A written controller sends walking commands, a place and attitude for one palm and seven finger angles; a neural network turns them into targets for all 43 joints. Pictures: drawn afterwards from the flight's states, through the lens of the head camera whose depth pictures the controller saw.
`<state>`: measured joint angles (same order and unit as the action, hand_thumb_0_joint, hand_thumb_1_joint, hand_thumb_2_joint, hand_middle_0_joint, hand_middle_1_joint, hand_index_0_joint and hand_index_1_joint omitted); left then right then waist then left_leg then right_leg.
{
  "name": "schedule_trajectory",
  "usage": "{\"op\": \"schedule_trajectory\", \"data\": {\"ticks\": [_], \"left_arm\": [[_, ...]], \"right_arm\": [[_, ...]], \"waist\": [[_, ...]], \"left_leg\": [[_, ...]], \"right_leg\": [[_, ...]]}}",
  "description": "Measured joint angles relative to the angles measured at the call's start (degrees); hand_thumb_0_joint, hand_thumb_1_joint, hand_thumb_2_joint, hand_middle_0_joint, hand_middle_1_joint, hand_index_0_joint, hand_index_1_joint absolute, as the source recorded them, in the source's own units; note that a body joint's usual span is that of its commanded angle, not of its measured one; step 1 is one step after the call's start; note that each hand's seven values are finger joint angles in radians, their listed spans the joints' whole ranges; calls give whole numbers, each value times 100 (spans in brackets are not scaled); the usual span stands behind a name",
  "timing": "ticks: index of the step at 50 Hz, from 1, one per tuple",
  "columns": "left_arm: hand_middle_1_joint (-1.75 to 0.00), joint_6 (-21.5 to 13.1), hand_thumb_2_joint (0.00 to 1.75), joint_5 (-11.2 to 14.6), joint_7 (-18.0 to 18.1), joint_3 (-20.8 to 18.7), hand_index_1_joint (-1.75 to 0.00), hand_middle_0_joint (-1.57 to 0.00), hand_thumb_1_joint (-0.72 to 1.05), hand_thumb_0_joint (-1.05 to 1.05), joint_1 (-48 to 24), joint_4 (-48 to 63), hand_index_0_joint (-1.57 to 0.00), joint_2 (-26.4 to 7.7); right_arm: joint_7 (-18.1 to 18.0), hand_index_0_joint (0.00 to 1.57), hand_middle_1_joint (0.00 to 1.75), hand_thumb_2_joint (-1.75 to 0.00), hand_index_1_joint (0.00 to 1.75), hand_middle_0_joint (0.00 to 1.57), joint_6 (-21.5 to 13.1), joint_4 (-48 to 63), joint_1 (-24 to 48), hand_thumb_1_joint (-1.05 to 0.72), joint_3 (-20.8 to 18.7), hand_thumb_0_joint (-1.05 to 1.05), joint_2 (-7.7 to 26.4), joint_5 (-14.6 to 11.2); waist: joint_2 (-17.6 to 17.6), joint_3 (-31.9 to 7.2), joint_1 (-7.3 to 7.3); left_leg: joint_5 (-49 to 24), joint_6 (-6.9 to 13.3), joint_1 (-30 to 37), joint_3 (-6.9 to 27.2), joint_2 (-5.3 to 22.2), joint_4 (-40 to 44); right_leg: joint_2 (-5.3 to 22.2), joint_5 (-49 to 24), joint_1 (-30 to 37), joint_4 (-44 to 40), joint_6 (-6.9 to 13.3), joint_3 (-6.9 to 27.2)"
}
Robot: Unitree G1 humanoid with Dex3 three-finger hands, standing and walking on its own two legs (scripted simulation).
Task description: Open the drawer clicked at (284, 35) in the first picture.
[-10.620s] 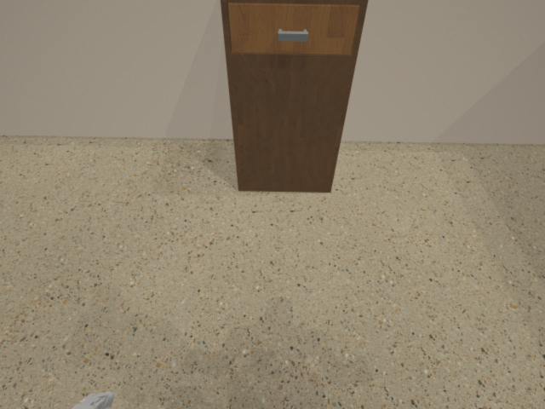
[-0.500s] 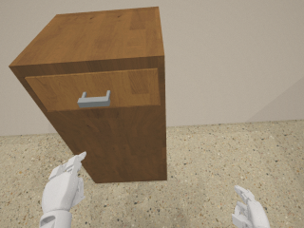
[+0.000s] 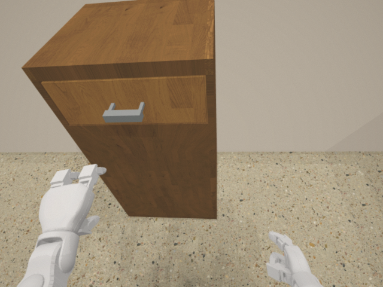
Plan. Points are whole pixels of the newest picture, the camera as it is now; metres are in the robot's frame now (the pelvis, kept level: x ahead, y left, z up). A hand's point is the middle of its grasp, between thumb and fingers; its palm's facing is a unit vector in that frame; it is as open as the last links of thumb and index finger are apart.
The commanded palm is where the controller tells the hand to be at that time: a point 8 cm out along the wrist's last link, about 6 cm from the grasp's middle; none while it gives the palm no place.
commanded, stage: raise the hand with hooked fingers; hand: left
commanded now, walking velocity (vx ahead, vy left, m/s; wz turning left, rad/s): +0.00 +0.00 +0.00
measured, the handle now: (125, 110) +0.53 +0.26 +0.06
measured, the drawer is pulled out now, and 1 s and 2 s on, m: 0.00 0.00 0.00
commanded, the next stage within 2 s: move the hooked fingers above the handle in 1.12 s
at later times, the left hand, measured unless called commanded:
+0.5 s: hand (58, 166) +0.29 +0.28 +0.14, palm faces +0.15 -0.07 -0.99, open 13.4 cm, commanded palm +0.25 +0.29 +0.19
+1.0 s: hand (51, 152) +0.30 +0.29 +0.17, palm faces +0.05 -0.06 -1.00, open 13.8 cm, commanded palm +0.27 +0.29 +0.23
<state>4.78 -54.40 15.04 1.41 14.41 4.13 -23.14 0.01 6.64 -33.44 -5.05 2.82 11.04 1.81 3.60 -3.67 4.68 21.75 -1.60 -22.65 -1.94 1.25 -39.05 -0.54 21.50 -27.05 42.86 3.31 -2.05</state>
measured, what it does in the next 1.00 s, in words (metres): shifts its weight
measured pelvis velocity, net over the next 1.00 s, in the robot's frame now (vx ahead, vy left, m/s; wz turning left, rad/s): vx -0.01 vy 0.05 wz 0.01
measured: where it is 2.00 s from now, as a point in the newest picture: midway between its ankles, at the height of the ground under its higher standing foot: outside the picture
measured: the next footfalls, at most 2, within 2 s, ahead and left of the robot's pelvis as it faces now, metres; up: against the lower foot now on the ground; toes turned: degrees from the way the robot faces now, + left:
none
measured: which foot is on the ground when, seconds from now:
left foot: down 0.00-1.00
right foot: down 0.00-1.00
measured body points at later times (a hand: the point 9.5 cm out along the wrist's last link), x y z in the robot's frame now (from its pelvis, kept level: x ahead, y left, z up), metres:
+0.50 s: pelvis +0.00 +0.05 +0.02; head -0.01 +0.01 +0.47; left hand +0.27 +0.29 +0.19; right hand +0.22 -0.16 -0.07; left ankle -0.02 +0.15 -0.72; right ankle +0.00 -0.07 -0.72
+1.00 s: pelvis -0.01 +0.05 +0.03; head +0.00 +0.01 +0.48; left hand +0.29 +0.29 +0.22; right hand +0.18 -0.17 -0.09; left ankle -0.02 +0.15 -0.72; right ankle +0.00 -0.07 -0.72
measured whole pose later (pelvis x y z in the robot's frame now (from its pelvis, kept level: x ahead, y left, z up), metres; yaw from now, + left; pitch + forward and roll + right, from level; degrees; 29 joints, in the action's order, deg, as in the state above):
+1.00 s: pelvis -0.01 +0.05 +0.03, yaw +0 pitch -1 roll +0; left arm 2.1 -49.0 -6.9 1.5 -8.8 4.0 -31.5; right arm 0.5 6.4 -36.1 -8.9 0.8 15.7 -0.7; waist 5.5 1.5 5.3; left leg 12.9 1.9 -8.4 -0.8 -2.1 -22.3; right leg 1.8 11.2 -11.1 23.2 -0.5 -1.4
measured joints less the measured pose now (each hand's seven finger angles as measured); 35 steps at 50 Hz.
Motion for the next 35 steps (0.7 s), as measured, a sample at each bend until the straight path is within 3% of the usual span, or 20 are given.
{"op": "schedule_trajectory", "data": {"ticks": [5,11,16,23,35], "left_arm": [[-83,-91,55,158,-428,-29,-83,-27,7,0,394,351,-28,-140],[-92,-495,49,36,-59,-122,-92,-29,-7,0,314,633,-29,-151],[-100,-166,44,14,-54,-43,-100,-30,-19,0,-446,241,-30,-180],[-110,353,37,167,-845,244,-110,-31,-35,-1,-1364,29,-31,-311],[-119,372,31,311,-1962,193,-119,-32,-48,0,-2515,-237,-32,-765]], "right_arm": [[-95,21,30,-90,30,21,-33,-44,-348,-90,-118,1,290,-18],[-175,20,29,-90,30,20,-182,-269,-521,-91,-481,1,605,6],[-196,20,29,-90,30,20,-178,-361,-319,-91,-561,1,600,-123],[-195,20,29,-90,30,20,-127,-228,40,-91,-306,1,310,-228],[-72,21,30,-90,30,20,40,-118,84,-90,21,1,172,-268]], "waist": [[51,135,-115],[50,215,-12],[95,231,51],[164,235,41],[126,428,143]], "left_leg": [[-144,45,390,-14,-27,429],[-217,117,508,40,-105,534],[-288,202,649,82,-193,628],[-454,301,1131,62,-286,1016],[-738,371,1508,111,-346,1504]], "right_leg": [[-59,-206,333,-412,-53,168],[21,-310,541,-636,-145,124],[111,-393,741,-798,-230,89],[194,-572,1239,-1208,-334,117],[247,-892,1695,-1807,-401,70]]}}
